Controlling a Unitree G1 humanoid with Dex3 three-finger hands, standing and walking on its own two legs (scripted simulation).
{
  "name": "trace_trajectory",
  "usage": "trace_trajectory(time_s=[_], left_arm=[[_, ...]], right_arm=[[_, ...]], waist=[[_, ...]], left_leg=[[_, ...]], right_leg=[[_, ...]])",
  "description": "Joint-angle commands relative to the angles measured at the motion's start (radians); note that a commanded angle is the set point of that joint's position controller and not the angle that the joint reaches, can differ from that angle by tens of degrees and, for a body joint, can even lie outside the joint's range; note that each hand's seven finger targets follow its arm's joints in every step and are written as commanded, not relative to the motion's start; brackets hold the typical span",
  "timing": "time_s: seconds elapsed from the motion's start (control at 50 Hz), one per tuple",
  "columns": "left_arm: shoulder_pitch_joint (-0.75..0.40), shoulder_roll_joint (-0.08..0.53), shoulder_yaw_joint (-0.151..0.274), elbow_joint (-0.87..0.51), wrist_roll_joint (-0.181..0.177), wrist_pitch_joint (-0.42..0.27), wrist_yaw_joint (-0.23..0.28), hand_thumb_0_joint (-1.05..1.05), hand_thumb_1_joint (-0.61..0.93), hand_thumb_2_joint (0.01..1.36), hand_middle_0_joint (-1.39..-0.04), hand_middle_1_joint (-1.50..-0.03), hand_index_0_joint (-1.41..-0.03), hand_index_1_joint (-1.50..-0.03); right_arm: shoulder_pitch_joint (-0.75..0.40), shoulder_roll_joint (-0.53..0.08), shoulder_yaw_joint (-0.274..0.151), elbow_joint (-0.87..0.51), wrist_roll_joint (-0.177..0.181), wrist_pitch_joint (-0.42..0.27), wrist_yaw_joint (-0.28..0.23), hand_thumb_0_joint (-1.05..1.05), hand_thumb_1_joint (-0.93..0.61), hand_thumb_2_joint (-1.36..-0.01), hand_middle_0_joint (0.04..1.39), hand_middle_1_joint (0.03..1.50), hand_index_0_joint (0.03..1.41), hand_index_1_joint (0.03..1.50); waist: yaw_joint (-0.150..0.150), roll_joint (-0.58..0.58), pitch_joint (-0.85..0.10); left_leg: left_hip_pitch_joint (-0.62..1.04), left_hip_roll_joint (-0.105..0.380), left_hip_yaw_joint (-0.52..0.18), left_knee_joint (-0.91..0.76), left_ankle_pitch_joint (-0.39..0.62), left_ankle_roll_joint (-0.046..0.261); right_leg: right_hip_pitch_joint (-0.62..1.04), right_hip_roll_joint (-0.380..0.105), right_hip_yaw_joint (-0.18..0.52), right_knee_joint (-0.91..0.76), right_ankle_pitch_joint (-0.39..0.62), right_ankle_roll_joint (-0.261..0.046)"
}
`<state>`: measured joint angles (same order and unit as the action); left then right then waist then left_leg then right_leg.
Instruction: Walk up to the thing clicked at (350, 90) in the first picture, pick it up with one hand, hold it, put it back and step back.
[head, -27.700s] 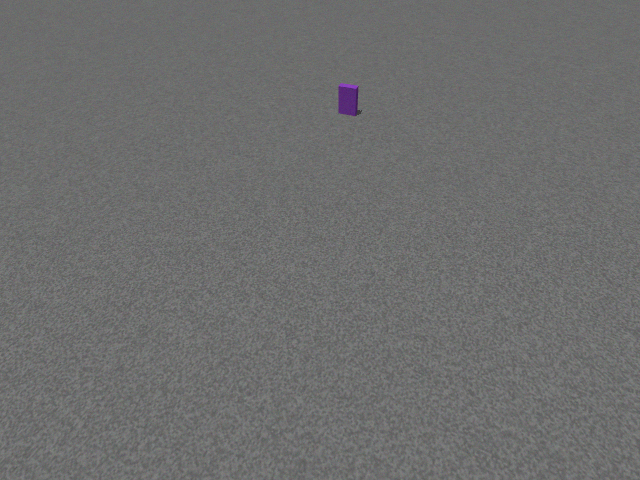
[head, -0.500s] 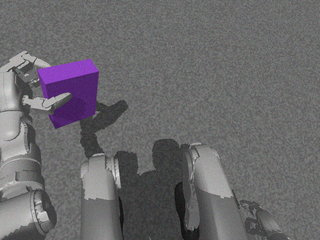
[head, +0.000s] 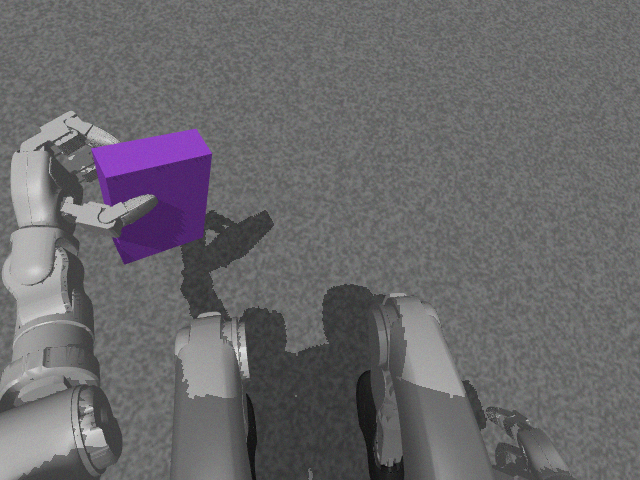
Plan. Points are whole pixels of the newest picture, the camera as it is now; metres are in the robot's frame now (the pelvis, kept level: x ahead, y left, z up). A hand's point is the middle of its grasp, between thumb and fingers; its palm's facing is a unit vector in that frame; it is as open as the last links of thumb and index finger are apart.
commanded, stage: lift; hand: left
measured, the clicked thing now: (157, 201) +0.46 +0.20 -0.05
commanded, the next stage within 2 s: hold in 1.90 s
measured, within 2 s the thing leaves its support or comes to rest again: neither
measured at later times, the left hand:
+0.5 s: hand (35, 146) +0.42 +0.23 +0.14, palm faces +0.09 -1.00 -0.03, open 8.7 cm
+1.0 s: hand out of the picture +0.39 +0.22 +0.28, palm faces +0.08 -1.00 -0.02, open 8.7 cm
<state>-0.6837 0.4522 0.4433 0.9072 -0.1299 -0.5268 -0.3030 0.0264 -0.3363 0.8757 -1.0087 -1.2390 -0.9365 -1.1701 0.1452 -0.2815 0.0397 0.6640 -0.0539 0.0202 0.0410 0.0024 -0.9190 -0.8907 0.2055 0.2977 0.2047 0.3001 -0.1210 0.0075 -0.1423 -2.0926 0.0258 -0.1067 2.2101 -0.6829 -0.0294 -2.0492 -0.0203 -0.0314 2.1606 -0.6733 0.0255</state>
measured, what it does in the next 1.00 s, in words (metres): rises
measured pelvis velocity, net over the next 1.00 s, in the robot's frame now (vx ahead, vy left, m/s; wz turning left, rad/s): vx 0.05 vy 0.01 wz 0.05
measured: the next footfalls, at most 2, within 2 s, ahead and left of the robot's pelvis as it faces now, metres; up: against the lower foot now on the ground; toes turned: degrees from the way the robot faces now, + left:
none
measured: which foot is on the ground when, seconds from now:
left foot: down 0.00-1.00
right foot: down 0.00-1.00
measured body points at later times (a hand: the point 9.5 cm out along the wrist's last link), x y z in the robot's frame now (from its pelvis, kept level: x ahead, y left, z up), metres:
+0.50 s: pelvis +0.01 +0.00 +0.11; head +0.18 +0.03 +0.53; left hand +0.41 +0.28 +0.14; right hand +0.17 -0.25 -0.01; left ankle +0.09 +0.13 -0.36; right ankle +0.10 -0.13 -0.36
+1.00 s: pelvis +0.05 +0.01 +0.24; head +0.15 +0.03 +0.68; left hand +0.38 +0.27 +0.29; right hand +0.22 -0.24 +0.14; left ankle +0.08 +0.13 -0.36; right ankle +0.10 -0.13 -0.36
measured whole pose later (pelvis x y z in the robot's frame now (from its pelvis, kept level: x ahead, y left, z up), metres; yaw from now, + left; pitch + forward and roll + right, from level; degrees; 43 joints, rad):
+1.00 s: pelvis +0.05 +0.01 +0.24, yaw +3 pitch +20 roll -3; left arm -0.17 0.27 0.21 0.34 -0.21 -0.29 -0.18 0.03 -0.34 0.89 -1.00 -1.25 -0.94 -1.18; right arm 0.19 -0.24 0.00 0.61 0.04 -0.06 -0.04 0.01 -0.92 -0.89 0.20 0.30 0.20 0.30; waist -0.03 0.02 -0.16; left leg -1.18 0.05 -0.06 1.39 -0.58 -0.01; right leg -1.13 -0.03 -0.05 1.33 -0.56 0.03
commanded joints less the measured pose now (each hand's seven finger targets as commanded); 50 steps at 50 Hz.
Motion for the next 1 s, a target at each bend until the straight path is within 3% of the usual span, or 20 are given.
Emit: trace_trajectory(time_s=[0.0,0.08,0.2,0.26,0.3,0.32,0.36,0.4,0.42,0.46,0.48,0.52,0.6,0.64,0.68,0.72,0.8,0.92,0.96,0.98], left_arm=[[-0.313,0.230,0.028,-0.273,-0.036,-0.049,0.003,0.000,0.209,1.111,-1.267,-1.353,-1.313,-1.318],[-0.238,0.207,0.028,-0.283,-0.048,-0.019,0.011,0.000,0.215,1.126,-1.265,-1.354,-1.308,-1.322],[-0.195,0.166,-0.012,-0.440,-0.057,0.026,0.034,0.000,0.256,1.131,-1.276,-1.359,-1.322,-1.323],[-0.090,0.114,-0.039,-0.422,-0.062,0.060,0.047,0.000,0.299,1.144,-1.267,-1.366,-1.319,-1.325],[-0.111,0.116,-0.044,-0.535,-0.068,0.066,0.060,0.000,0.294,1.154,-1.273,-1.376,-1.323,-1.337],[-0.169,0.166,-0.026,-0.666,-0.071,0.061,0.072,0.000,0.286,1.165,-1.290,-1.390,-1.339,-1.353],[-0.093,0.097,-0.075,-0.677,-0.082,0.087,0.080,0.000,0.293,1.167,-1.300,-1.399,-1.351,-1.360],[0.070,0.075,-0.051,-0.552,-0.086,0.125,0.093,0.000,0.280,1.172,-1.292,-1.399,-1.340,-1.364],[0.050,0.043,-0.090,-0.581,-0.086,0.129,0.096,0.000,0.274,1.168,-1.269,-1.383,-1.315,-1.348],[-0.028,0.126,-0.054,-0.783,-0.082,0.124,0.113,0.000,0.262,1.166,-1.291,-1.400,-1.337,-1.366],[0.018,0.086,-0.104,-0.794,-0.079,0.138,0.114,0.000,0.274,1.152,-1.290,-1.388,-1.336,-1.352],[0.146,0.026,-0.121,-0.734,-0.094,0.165,0.112,0.000,0.270,1.155,-1.271,-1.377,-1.316,-1.342],[0.166,0.043,-0.104,-0.827,-0.098,0.184,0.140,0.000,0.228,1.141,-1.257,-1.367,-1.302,-1.334],[0.241,-0.003,-0.140,-0.786,-0.096,0.198,0.143,0.000,0.230,1.150,-1.266,-1.372,-1.308,-1.342],[0.264,-0.002,-0.129,-0.750,-0.099,0.200,0.144,0.000,0.245,1.141,-1.256,-1.359,-1.299,-1.327],[0.205,0.018,-0.129,-0.825,-0.099,0.186,0.146,0.000,0.220,1.131,-1.260,-1.352,-1.301,-1.322],[0.248,-0.018,-0.162,-0.783,-0.098,0.176,0.134,0.000,0.224,1.125,-1.258,-1.345,-1.297,-1.316],[0.284,-0.033,-0.181,-0.784,-0.100,0.163,0.118,0.000,0.194,1.115,-1.262,-1.347,-1.303,-1.317],[0.264,-0.022,-0.172,-0.796,-0.100,0.157,0.121,0.000,0.209,1.125,-1.268,-1.349,-1.306,-1.322],[0.270,-0.036,-0.193,-0.786,-0.096,0.156,0.120,0.000,0.215,1.123,-1.266,-1.348,-1.306,-1.319]], right_arm=[[0.119,-0.203,-0.085,-0.070,0.011,-0.017,-0.023,0.000,-0.916,-0.894,0.200,0.300,0.200,0.300],[0.115,-0.190,-0.093,-0.081,0.023,-0.024,-0.030,0.000,-0.916,-0.895,0.200,0.299,0.200,0.299],[0.106,-0.181,-0.106,-0.115,0.045,-0.029,-0.044,0.000,-0.912,-0.893,0.200,0.299,0.200,0.299],[0.084,-0.183,-0.105,-0.126,0.059,-0.034,-0.053,0.000,-0.911,-0.892,0.200,0.299,0.200,0.299],[0.085,-0.171,-0.108,-0.141,0.065,-0.037,-0.059,0.000,-0.916,-0.894,0.200,0.299,0.200,0.299],[0.090,-0.167,-0.109,-0.138,0.066,-0.036,-0.062,0.000,-0.913,-0.894,0.200,0.299,0.200,0.299],[0.071,-0.152,-0.104,-0.151,0.074,-0.046,-0.065,0.000,-0.915,-0.893,0.200,0.299,0.200,0.299],[0.072,-0.155,-0.109,-0.136,0.083,-0.050,-0.072,0.000,-0.919,-0.895,0.200,0.299,0.200,0.299],[0.065,-0.150,-0.108,-0.142,0.083,-0.052,-0.073,0.000,-0.919,-0.895,0.200,0.299,0.200,0.299],[0.071,-0.145,-0.112,-0.152,0.085,-0.053,-0.080,0.000,-0.925,-0.896,0.200,0.299,0.200,0.299],[0.070,-0.140,-0.114,-0.160,0.086,-0.053,-0.084,0.000,-0.922,-0.895,0.200,0.299,0.200,0.299],[0.059,-0.141,-0.113,-0.156,0.090,-0.062,-0.084,0.000,-0.919,-0.895,0.200,0.299,0.200,0.299],[0.064,-0.126,-0.113,-0.163,0.098,-0.071,-0.089,0.000,-0.921,-0.894,0.200,0.299,0.200,0.299],[0.047,-0.121,-0.112,-0.171,0.101,-0.076,-0.092,0.000,-0.920,-0.894,0.200,0.299,0.200,0.299],[0.057,-0.114,-0.106,-0.151,0.102,-0.083,-0.094,0.000,-0.919,-0.894,0.200,0.299,0.200,0.299],[0.056,-0.112,-0.108,-0.158,0.100,-0.091,-0.097,0.000,-0.923,-0.894,0.200,0.299,0.200,0.299],[0.053,-0.107,-0.106,-0.161,0.099,-0.107,-0.096,0.000,-0.917,-0.893,0.200,0.299,0.200,0.299],[0.075,-0.103,-0.102,-0.151,0.094,-0.117,-0.090,0.000,-0.917,-0.892,0.200,0.299,0.200,0.299],[0.070,-0.108,-0.106,-0.157,0.094,-0.118,-0.091,0.000,-0.913,-0.892,0.200,0.299,0.200,0.299],[0.071,-0.104,-0.105,-0.156,0.091,-0.119,-0.091,0.000,-0.914,-0.891,0.200,0.299,0.200,0.299]], waist=[[0.018,0.153,-0.657],[0.025,0.085,-0.644],[0.041,0.114,-0.666],[0.045,0.127,-0.593],[0.049,0.131,-0.621],[0.064,0.147,-0.653],[0.059,0.155,-0.632],[0.056,0.079,-0.573],[0.045,0.076,-0.554],[0.082,0.138,-0.635],[0.077,0.141,-0.652],[0.061,0.104,-0.586],[0.080,0.065,-0.569],[0.069,0.053,-0.512],[0.063,0.046,-0.451],[0.067,0.060,-0.457],[0.065,0.072,-0.404],[0.080,0.070,-0.400],[0.087,0.081,-0.386],[0.076,0.075,-0.362]], left_leg=[[0.473,-0.017,0.072,-0.313,0.116,0.054],[0.461,-0.016,0.075,-0.341,0.095,0.061],[0.573,-0.013,0.056,-0.447,0.077,0.054],[0.640,-0.006,0.023,-0.514,0.075,0.046],[0.684,-0.003,0.025,-0.540,0.076,0.047],[0.710,-0.005,0.031,-0.556,0.072,0.048],[0.746,-0.005,0.028,-0.595,0.082,0.046],[0.749,-0.002,0.023,-0.611,0.102,0.049],[0.750,-0.003,0.029,-0.624,0.104,0.051],[0.854,-0.002,0.033,-0.666,0.135,0.046],[0.897,-0.003,0.039,-0.683,0.175,0.045],[0.902,-0.003,0.032,-0.705,0.212,0.044],[0.957,-0.005,0.041,-0.777,0.240,0.049],[0.985,-0.004,0.037,-0.817,0.230,0.046],[0.996,-0.003,0.035,-0.847,0.228,0.047],[1.034,-0.006,0.041,-0.880,0.239,0.047],[1.110,-0.005,0.037,-0.954,0.214,0.042],[1.230,-0.006,0.050,-1.023,0.353,0.036],[1.267,-0.004,0.050,-1.058,0.341,0.033],[1.261,-0.005,0.048,-1.076,0.314,0.035]], right_leg=[[0.367,0.024,-0.039,-0.288,0.138,-0.064],[0.435,0.024,-0.022,-0.354,0.114,-0.056],[0.475,0.024,-0.026,-0.424,0.106,-0.062],[0.442,0.018,-0.035,-0.443,0.111,-0.066],[0.489,0.017,-0.030,-0.480,0.115,-0.064],[0.529,0.016,-0.022,-0.505,0.112,-0.062],[0.561,0.017,-0.021,-0.537,0.124,-0.061],[0.586,0.018,-0.022,-0.569,0.138,-0.056],[0.606,0.017,-0.017,-0.593,0.143,-0.055],[0.671,0.014,-0.006,-0.631,0.165,-0.058],[0.711,0.015,-0.003,-0.659,0.200,-0.057],[0.740,0.019,-0.014,-0.681,0.236,-0.054],[0.871,0.020,-0.008,-0.771,0.265,-0.047],[0.885,0.022,-0.012,-0.808,0.259,-0.046],[0.901,0.023,-0.011,-0.836,0.262,-0.045],[0.955,0.020,-0.004,-0.875,0.275,-0.044],[0.988,0.021,-0.002,-0.934,0.252,-0.045],[1.109,0.021,-0.012,-1.005,0.373,-0.046],[1.124,0.022,-0.013,-1.031,0.358,-0.047],[1.131,0.023,-0.014,-1.048,0.339,-0.045]])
